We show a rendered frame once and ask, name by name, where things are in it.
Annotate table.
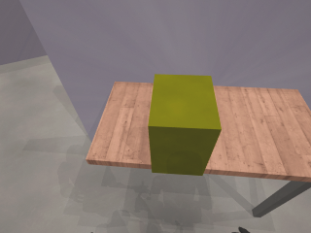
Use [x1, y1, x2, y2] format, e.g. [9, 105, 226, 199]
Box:
[86, 82, 311, 217]

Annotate carton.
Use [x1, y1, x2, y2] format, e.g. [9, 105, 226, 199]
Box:
[148, 74, 222, 176]

